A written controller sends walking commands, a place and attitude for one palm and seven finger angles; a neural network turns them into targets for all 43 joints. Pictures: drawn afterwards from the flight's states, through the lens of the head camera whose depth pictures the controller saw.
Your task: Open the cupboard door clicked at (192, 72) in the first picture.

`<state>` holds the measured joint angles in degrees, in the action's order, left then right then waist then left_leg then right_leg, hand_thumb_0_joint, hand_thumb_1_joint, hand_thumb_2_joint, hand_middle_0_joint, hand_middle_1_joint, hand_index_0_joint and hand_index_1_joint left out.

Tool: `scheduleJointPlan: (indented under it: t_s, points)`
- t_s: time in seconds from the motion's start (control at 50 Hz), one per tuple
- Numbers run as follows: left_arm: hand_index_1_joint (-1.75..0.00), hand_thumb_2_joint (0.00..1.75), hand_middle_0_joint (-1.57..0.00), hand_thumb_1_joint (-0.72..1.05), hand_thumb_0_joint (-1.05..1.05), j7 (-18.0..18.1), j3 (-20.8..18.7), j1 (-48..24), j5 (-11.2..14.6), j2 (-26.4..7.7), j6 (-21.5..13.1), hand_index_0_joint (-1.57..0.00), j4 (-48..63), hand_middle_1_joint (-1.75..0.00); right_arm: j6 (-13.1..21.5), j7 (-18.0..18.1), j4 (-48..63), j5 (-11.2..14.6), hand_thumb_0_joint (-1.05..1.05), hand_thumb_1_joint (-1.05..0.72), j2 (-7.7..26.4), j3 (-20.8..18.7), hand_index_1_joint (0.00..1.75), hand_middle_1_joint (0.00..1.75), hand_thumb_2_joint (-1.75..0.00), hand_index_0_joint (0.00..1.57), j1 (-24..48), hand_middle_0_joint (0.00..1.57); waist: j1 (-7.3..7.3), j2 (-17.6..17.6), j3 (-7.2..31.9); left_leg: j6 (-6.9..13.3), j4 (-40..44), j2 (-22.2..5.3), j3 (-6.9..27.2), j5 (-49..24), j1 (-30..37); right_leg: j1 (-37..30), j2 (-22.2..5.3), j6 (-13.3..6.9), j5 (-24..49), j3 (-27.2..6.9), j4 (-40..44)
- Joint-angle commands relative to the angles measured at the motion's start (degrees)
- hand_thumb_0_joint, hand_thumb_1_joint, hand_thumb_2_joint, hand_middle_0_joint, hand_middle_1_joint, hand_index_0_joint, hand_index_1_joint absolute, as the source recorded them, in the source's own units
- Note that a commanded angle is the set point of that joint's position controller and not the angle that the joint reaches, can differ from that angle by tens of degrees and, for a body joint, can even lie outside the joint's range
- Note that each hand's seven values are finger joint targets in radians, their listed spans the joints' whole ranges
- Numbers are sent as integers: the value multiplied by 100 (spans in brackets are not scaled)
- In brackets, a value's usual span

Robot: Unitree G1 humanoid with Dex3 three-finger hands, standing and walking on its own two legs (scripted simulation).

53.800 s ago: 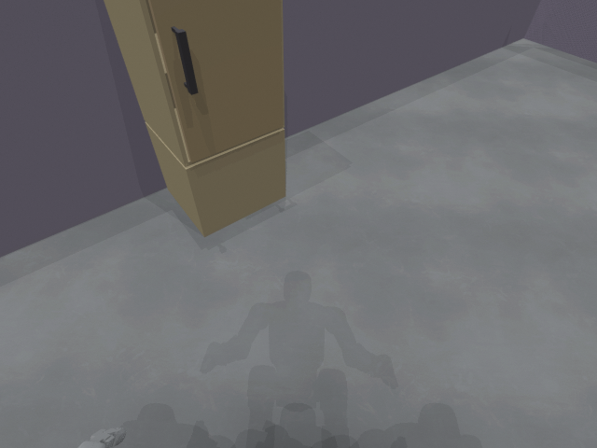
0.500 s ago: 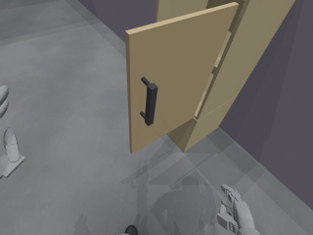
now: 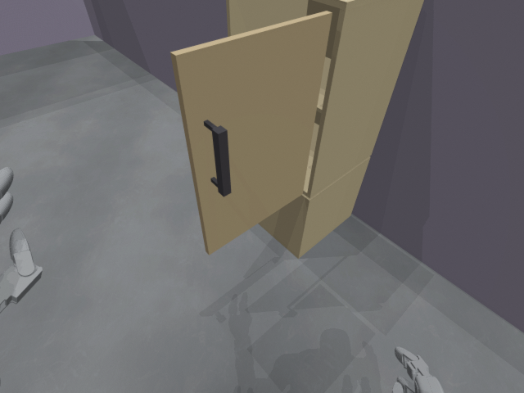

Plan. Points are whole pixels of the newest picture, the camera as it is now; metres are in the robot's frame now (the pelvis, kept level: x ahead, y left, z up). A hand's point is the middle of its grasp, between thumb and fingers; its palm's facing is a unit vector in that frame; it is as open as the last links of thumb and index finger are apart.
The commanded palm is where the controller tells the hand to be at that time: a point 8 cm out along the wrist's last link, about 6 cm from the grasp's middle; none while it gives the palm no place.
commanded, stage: stop stepping back and stand still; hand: left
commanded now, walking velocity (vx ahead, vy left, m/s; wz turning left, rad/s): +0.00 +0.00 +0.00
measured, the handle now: (217, 159) +0.58 +0.10 +0.03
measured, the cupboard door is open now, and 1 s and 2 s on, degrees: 89 89 89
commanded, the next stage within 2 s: let the arm hang, fingers relaxed in 0.84 s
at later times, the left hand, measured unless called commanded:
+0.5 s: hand out of the picture +0.16 +0.26 +0.18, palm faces +0.36 -0.82 -0.45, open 7.4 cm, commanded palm +0.10 +0.32 +0.19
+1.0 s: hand out of the picture +0.16 +0.30 +0.12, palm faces +0.30 -0.81 -0.50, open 7.4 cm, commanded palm none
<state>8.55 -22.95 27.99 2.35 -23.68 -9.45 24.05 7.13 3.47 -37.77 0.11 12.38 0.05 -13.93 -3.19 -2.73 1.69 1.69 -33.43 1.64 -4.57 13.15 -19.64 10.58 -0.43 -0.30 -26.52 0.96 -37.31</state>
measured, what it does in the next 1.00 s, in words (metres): shifts its weight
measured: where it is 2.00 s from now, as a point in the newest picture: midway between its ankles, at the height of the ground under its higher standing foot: outside the picture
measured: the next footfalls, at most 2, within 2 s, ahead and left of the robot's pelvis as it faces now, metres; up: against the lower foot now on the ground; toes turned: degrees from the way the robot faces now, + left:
none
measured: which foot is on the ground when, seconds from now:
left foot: down 0.00-1.00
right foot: down 0.00-1.00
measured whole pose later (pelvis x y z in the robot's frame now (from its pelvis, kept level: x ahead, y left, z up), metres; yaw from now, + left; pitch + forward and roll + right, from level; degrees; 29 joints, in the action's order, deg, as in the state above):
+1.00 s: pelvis -0.05 +0.03 +0.02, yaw +2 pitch +1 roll -2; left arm 4.4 -15.8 23.9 -0.1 -23.9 -9.7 12.2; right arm 8.0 1.1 -41.8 0.2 13.9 0.4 -10.9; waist 0.5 2.8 -0.4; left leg 2.0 -27.6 0.9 0.6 8.6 -19.5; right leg 11.1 0.8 -0.4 -14.4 3.6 -24.9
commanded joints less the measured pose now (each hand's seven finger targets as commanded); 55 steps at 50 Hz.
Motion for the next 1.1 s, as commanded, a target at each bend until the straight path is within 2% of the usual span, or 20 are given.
scheduleJointPlan:
  t_s: [0.0, 0.02, 0.04, 0.08, 0.12, 0.16, 0.2, 0.22, 0.24, 0.28, 0.38, 0.48, 0.62, 0.68, 0.88, 0.9, 0.92, 0.96, 1.04, 1.08]
  points:
    - [-30, 90, -20, 90, 0, 136, -1217, 604, -15, -1437, -629, -20, 1817, -30, 263, -5, 1105, -19, 0, -90, 572, -225, 30, 30, -90, 20, 707, 20, 290, 397, -68, -77, 173, -309, 589, 831, -792, -233, -819, -470, 255, -1255, 2074]
    - [-30, 90, -20, 90, 0, 141, -1212, 695, 36, -1363, -638, -20, 1757, -30, 198, -49, 1040, -12, 0, -90, 551, -282, 30, 30, -90, 20, 607, 20, 306, -336, -71, -198, -956, -96, 465, 600, -897, 3, -1516, -776, 156, -2368, 2621]
    - [-30, 90, -20, 90, 0, 135, -1119, 639, 95, -1199, -640, -20, 1606, -30, 196, -55, 970, 39, 0, -90, 615, -354, 30, 30, -90, 20, 574, 20, 312, -545, -272, -252, -1865, -126, 570, 764, -938, 291, -1752, -921, 953, -2469, 2650]
    - [-30, 90, -20, 90, 0, 151, -1143, 596, 87, -1125, -671, -20, 1280, -30, 232, -16, 893, 25, 0, -90, 559, -273, 30, 30, -90, 20, 509, 20, 249, -150, 58, -234, -1657, -302, 670, 866, -973, -264, -1580, -878, 2844, -1802, 2056]
    - [-30, 90, -20, 90, 0, 171, -952, 282, -1, -977, -664, -20, 922, -30, 248, 67, 862, 18, 0, -90, 470, -170, 30, 30, -90, 20, 450, 20, 203, -27, 31, -159, -225, -397, 459, 393, -316, -366, -1157, -618, 3668, -991, 1509]
    - [-30, 90, -20, 90, 0, 154, -731, 18, -11, -845, -620, -20, 691, -30, 300, 136, 743, -6, 0, -90, 559, -177, 30, 30, -90, 20, 425, 20, 190, 282, 192, -69, 834, -292, 401, -983, 787, -103, -610, -171, 3231, -459, 1186]
    - [-30, 90, -20, 90, 0, 122, -459, -215, -17, -758, -548, -20, 714, -30, 359, 204, 778, 31, 0, -90, 734, -279, 30, 30, -90, 20, 479, 20, 316, 589, 272, 136, 841, -885, 1007, -2058, 1337, 300, -234, 163, 2351, -346, 1105]
    - [-30, 90, -20, 90, 0, 95, -410, -286, -26, -789, -551, -20, 805, -30, 350, 201, 826, 61, 0, -90, 796, -304, 30, 30, -90, 20, 504, 20, 346, 437, 234, 193, 819, -965, 1051, -1817, 1299, 308, -190, 255, 2017, -418, 1344]
    - [-30, 90, -20, 90, 0, 81, -417, -232, -62, -818, -498, -20, 762, -30, 352, 199, 858, 67, 0, -90, 786, -296, 30, 30, -90, 20, 511, 20, 330, 152, 96, 162, 671, -830, 951, -1959, 1185, 245, -150, 216, 2456, -480, 1495]
    - [-30, 90, -20, 90, 0, 54, -487, -370, -98, -997, -497, -20, 1244, -30, 357, 183, 864, 7, 0, -90, 694, -215, 30, 30, -90, 20, 596, 20, 307, 439, 293, 77, 720, -692, 884, -2235, 1047, -64, -221, 99, 2896, -336, 1308]
    - [-30, 90, -20, 90, 0, 118, -870, 68, -61, -1296, -567, -20, 1956, -30, 424, 152, 1038, -33, 0, -90, 654, -196, 30, 30, -90, 20, 716, 20, 396, 849, 506, 14, 1058, -623, 923, -1383, 860, -346, -161, 39, 2096, -296, 1507]
    - [-30, 90, -20, 90, 0, 121, -984, 645, 46, -1111, -556, -20, 1467, -30, 323, 133, 1080, -52, 0, -90, 591, -186, 30, 30, -90, 20, 711, 20, 342, 1034, 223, -92, 1274, -568, 910, -544, 607, -181, -139, -21, 1539, -321, 1826]
    - [-30, 90, -20, 90, 0, 59, -521, 186, 30, -783, -476, -20, 926, -30, 302, 176, 1005, 1, 0, -90, 669, -193, 30, 30, -90, 20, 689, 20, 271, 572, -59, -92, 1479, -599, 945, 192, 680, 176, -70, 41, 1043, -274, 2139]
    - [-30, 90, -20, 90, 0, 60, -393, -256, -36, -843, -463, -20, 1159, -30, 359, 203, 997, -13, 0, -90, 703, -190, 30, 30, -90, 20, 766, 20, 283, 683, -74, -86, 1595, -562, 959, 442, 704, 203, -56, 56, 863, -247, 2200]
    - [-30, 90, -20, 90, 0, 147, -805, 244, -37, -1101, -507, -20, 1502, -30, 419, 199, 1007, -65, 0, -90, 617, -171, 30, 30, -90, 20, 725, 20, 381, 897, 277, -121, 1563, -488, 958, -78, 710, -276, -67, 19, 1282, -169, 2054]
    - [-30, 90, -20, 90, 0, 135, -729, 355, -16, -992, -497, -20, 1399, -30, 401, 187, 1020, -56, 0, -90, 588, -156, 30, 30, -90, 20, 723, 20, 367, 755, 204, -125, 1486, -493, 934, -237, 732, -200, -98, 14, 1362, -188, 2083]
    - [-30, 90, -20, 90, 0, -706, 1693, -220, -466, 164, 392, -20, -3318, -30, 485, -342, -574, 2, 0, -90, 1655, -452, 30, 30, -90, 20, 904, 20, 100, 781, -151, 4, 453, -742, 1196, -1715, 105, 443, -522, -167, 2211, 45, 1149]
    - [-30, 90, -20, 90, 0, -840, 1566, -284, -367, 105, 907, -20, -3347, -30, -40, -329, -405, 75, 0, -90, 1367, -441, 30, 30, -90, 20, 363, 20, 184, 822, 221, -1, 453, -839, 1111, -1982, 638, 631, -416, -137, 1440, -89, 1118]
    - [-30, 90, -20, 90, 0, -843, 1694, -872, -440, -52, 871, -20, -4444, -30, -292, -320, -558, -83, 0, -90, 1445, -325, 30, 30, -90, 20, 567, 20, 338, -644, 279, 282, 720, -887, 1623, -1334, 10, 130, -312, -252, 1166, -190, 910]
    - [-30, 90, -20, 90, 0, -840, 1761, -1194, -426, -129, 871, -20, -5123, -30, -386, -340, -700, -120, 0, -90, 1432, -305, 30, 30, -90, 20, 630, 20, 326, -708, 184, 218, 644, -717, 1490, -1179, 126, 282, -508, -380, 1243, -355, 1042]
